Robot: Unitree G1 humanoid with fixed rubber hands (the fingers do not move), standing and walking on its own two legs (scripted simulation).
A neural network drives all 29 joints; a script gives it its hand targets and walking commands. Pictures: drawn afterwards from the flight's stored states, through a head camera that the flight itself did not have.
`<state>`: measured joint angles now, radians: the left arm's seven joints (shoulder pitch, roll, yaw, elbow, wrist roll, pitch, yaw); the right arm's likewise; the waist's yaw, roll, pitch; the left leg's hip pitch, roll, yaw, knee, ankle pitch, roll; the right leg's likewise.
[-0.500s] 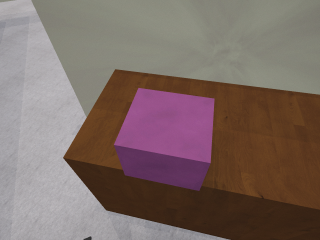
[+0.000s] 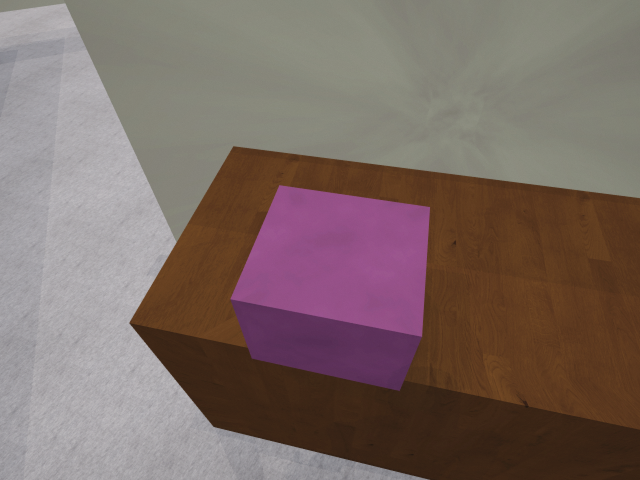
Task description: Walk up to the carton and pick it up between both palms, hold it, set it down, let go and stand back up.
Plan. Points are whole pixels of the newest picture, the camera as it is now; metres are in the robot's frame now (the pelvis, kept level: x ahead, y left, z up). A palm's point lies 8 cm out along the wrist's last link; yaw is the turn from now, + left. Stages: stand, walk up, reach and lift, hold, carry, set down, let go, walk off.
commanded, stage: stand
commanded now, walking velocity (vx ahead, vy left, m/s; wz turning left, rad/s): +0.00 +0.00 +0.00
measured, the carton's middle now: (337, 285) +0.39 -0.01 -0.03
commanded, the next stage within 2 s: none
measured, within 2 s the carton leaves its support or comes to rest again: neither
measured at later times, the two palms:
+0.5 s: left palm out of the picture -0.03 +0.20 -0.14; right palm out of the picture -0.03 -0.21 -0.15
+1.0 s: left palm out of the picture -0.05 +0.20 -0.14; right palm out of the picture -0.05 -0.20 -0.15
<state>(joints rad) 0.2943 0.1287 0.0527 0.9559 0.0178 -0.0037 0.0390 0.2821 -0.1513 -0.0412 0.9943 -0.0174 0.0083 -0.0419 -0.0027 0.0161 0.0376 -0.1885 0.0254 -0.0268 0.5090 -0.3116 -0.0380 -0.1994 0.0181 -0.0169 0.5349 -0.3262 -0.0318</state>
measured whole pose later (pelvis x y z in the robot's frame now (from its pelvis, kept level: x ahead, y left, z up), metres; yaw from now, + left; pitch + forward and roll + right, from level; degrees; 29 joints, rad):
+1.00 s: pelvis -0.02 +0.00 +0.01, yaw +0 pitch -2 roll +0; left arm 0.32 0.09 0.02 1.13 0.01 -0.01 0.04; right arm 0.30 -0.10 -0.01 1.16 -0.01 0.01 -0.05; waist 0.00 0.01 0.05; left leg -0.17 0.03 -0.03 0.44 -0.25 -0.04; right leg -0.17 0.02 -0.02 0.46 -0.26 -0.03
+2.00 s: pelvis -0.01 +0.00 +0.01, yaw +0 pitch -1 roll +0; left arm 0.32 0.08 0.02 1.13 0.01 -0.02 0.04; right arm 0.29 -0.09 -0.01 1.16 -0.01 0.00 -0.04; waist 0.00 0.01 0.05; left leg -0.15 0.03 -0.03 0.43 -0.25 -0.04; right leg -0.16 0.02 -0.01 0.44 -0.26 -0.02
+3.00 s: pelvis -0.01 +0.00 +0.01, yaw +0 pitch -1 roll +0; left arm 0.33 0.08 0.02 1.13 0.01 -0.02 0.04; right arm 0.32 -0.09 -0.02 1.16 -0.01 0.00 -0.05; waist 0.00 0.01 0.05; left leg -0.15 0.04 -0.03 0.42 -0.25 -0.04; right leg -0.16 0.02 -0.02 0.43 -0.26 -0.03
